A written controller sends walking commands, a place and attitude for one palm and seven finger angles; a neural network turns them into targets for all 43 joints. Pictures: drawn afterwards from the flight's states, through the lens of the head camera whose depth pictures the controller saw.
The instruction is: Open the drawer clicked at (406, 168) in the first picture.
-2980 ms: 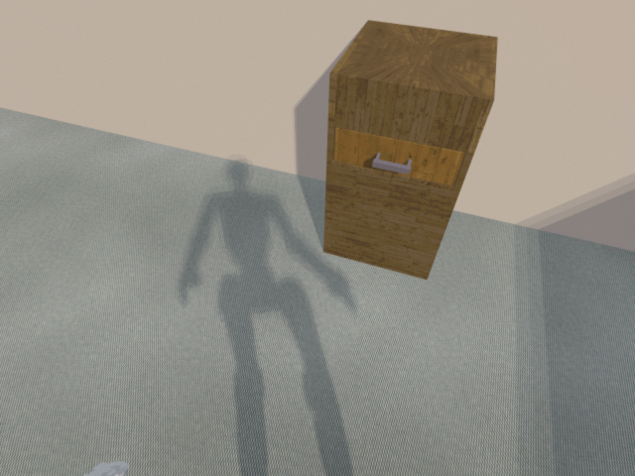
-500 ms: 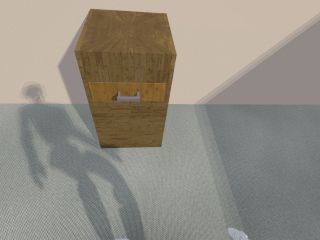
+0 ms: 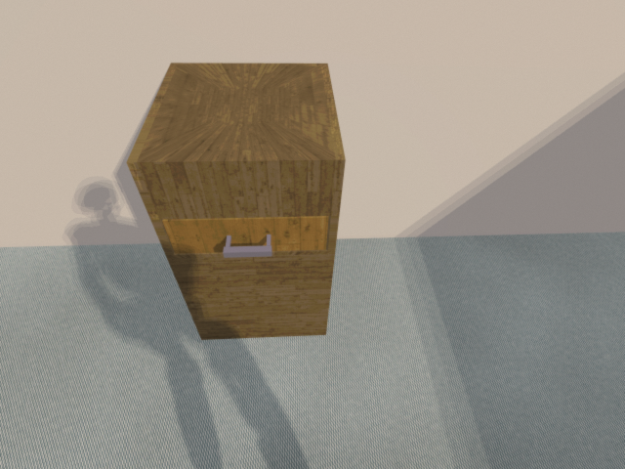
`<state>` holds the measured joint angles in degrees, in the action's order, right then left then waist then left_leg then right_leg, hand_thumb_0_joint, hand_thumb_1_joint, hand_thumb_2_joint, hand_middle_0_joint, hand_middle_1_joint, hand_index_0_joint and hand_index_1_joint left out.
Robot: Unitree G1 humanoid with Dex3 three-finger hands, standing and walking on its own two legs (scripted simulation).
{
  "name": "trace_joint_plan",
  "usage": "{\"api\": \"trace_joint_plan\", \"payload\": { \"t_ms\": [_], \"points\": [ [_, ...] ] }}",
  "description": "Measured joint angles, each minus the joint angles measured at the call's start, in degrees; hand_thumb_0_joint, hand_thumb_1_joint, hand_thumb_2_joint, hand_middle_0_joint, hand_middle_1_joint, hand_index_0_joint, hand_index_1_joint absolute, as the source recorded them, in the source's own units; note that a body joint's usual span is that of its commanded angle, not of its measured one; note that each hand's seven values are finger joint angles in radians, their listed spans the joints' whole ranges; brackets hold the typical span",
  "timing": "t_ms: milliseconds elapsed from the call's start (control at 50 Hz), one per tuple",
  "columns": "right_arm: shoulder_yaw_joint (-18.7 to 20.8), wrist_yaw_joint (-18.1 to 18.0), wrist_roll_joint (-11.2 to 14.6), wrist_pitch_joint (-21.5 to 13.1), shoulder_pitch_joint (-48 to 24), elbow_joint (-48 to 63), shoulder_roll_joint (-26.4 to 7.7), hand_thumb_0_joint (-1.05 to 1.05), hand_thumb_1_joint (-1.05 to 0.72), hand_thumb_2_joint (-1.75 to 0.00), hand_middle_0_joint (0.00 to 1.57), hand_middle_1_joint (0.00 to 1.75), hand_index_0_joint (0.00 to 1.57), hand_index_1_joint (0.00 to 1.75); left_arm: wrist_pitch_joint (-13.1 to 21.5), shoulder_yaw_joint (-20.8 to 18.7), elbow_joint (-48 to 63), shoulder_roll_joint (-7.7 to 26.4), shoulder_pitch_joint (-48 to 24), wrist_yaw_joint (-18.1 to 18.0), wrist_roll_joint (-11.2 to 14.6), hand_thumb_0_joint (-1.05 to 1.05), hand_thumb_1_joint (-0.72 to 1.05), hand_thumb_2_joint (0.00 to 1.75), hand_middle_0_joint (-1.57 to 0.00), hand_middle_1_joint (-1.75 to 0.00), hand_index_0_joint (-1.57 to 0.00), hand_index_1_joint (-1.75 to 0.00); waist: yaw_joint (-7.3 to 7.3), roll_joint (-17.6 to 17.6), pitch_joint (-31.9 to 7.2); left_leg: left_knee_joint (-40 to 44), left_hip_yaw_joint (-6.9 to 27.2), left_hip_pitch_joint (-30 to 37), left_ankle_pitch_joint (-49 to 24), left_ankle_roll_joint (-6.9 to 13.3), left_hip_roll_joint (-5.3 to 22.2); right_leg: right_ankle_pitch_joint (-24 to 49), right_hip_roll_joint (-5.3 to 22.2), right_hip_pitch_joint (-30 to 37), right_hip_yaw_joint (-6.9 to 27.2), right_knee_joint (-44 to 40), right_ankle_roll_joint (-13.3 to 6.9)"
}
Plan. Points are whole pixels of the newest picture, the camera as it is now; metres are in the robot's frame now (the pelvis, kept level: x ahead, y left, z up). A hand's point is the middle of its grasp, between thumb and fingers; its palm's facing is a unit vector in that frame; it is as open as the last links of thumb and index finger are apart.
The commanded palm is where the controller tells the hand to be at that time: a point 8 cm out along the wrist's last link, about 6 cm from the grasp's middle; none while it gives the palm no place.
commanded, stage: take the last steps up to it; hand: left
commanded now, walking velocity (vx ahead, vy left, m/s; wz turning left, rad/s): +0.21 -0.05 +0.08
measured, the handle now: (248, 245) +0.64 +0.16 -0.23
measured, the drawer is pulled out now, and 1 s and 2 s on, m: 0.00 0.00 0.00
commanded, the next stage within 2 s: come to a stop and stand still in 0.14 s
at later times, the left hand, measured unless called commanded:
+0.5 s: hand out of the picture +0.14 +0.17 -0.18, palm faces +0.05 -0.98 -0.18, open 7.3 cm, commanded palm none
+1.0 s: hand out of the picture +0.14 +0.17 -0.14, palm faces +0.11 -0.95 -0.28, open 7.4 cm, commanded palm none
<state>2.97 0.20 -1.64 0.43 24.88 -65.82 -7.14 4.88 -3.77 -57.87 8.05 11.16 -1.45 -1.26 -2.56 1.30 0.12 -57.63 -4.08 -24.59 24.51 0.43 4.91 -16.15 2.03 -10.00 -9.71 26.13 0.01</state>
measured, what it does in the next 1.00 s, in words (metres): steps on the spot: left foot, then right foot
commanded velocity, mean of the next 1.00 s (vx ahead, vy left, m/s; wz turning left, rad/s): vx -0.03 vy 0.04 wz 0.00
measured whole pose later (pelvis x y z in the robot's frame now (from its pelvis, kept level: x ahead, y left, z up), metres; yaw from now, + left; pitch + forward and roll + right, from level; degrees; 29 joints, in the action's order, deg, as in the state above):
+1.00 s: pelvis +0.09 -0.04 +0.01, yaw +2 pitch -1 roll +4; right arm 4.0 0.8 -1.5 3.9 12.9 -58.1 -13.3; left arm -1.7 -3.0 -56.3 10.5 11.9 -1.0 -2.5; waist 1.9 -0.4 0.4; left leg -45.0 -1.8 -14.8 24.9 -1.0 0.9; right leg -2.3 4.0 -18.3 -6.2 20.6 -3.2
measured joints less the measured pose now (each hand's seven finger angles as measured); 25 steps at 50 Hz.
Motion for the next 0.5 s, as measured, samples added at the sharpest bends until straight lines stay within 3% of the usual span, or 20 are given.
{"api": "trace_joint_plan", "payload": {
  "t_ms": [80, 140, 200, 240, 280, 380, 500],
  "points": [
    [0.5, 0.4, 0.1, -0.7, -6.1, 4.2, -0.7, 0.01, -0.91, -0.89, 0.2, 0.3, 0.19, 0.3, -0.9, 0.4, -2.2, 2.0, 3.3, -0.1, -0.8, -0.04, 0.96, 0.9, -0.2, -0.3, -0.2, -0.3, 0.8, -0.6, 0.1, 9.6, -1.9, -2.3, -4.0, -0.4, 1.2, -1.9, 0.6, 3.6, -0.9, -1.2, 0.8],
    [0.8, 0.2, -0.2, -1.8, -9.4, 6.5, -2.8, 0.02, -0.94, -0.89, 0.2, 0.3, 0.19, 0.3, -2.1, 0.8, -4.2, 2.5, 6.2, 0.3, -0.6, -0.03, 0.95, 0.9, -0.2, -0.3, -0.2, -0.3, 1.41, -0.9, 0.8, 19.9, -3.4, 0.8, -9.6, -0.1, 0.7, -5.8, 1.5, 5.4, -1.1, 2.3, 2.2],
    [0.7, 0.0, -0.5, -3.4, -11.8, 8.1, -3.9, 0.02, -0.94, -0.89, 0.2, 0.3, 0.19, 0.3, -4.1, 0.7, -5.9, 3.1, 8.8, 0.8, -0.3, -0.01, 0.93, 0.9, -0.2, -0.3, -0.19, -0.3, 1.85, -2.8, 1.0, 18.6, -5.2, 1.9, -10.0, 2.4, -0.2, -12.9, 2.4, -0.5, 2.9, 19.7, 0.7],
    [0.2, -0.6, -0.4, -3.6, -12.3, 8.7, -3.8, 0.02, -0.94, -0.89, 0.2, 0.3, 0.19, 0.3, -5.1, 0.7, -6.8, 3.4, 9.1, 1.2, -0.4, -0.01, 0.93, 0.9, -0.2, -0.3, -0.19, -0.3, 1.9, -3.6, 1.0, 19.6, -6.1, 3.9, -8.4, 2.7, -0.6, -11.8, 1.6, -6.6, 5.2, 32.8, -0.4],
    [-0.3, -1.1, -0.2, -3.7, -12.1, 8.5, -3.4, 0.01, -0.93, -0.89, 0.2, 0.3, 0.19, 0.3, -5.3, 0.7, -6.9, 3.6, 8.7, 1.6, -0.6, 0.0, 0.93, 0.9, -0.2, -0.3, -0.19, -0.3, 2.14, -4.2, 1.1, 23.6, -6.5, 6.8, -9.5, 2.1, -1.4, -7.8, 1.7, -11.3, 5.6, 38.2, -0.5],
    [-2.0, -2.1, 0.4, -2.6, -11.6, 6.1, -1.5, 0.01, -0.92, -0.89, 0.2, 0.3, 0.19, 0.3, -5.8, 1.5, -4.7, 2.4, 6.8, 0.9, -0.1, 0.0, 0.92, 0.9, -0.2, -0.3, -0.19, -0.3, 3.25, -4.2, 2.0, 32.2, -6.3, 12.6, -12.3, 1.7, -2.5, -2.0, 2.2, -15.2, 6.5, 28.5, 1.2],
    [-0.8, -2.3, 0.5, 0.0, -12.3, 4.6, -0.8, 0.01, -0.94, -0.89, 0.21, 0.3, 0.2, 0.3, -7.2, 1.7, -2.6, 0.5, 4.7, 0.2, -0.3, 0.0, 0.92, 0.9, -0.2, -0.3, -0.19, -0.3, 2.77, -2.9, 4.1, 31.2, -5.7, 14.5, -10.5, -0.2, -1.8, -1.6, 1.9, -13.1, 6.4, 17.4, 1.2]
  ]
}}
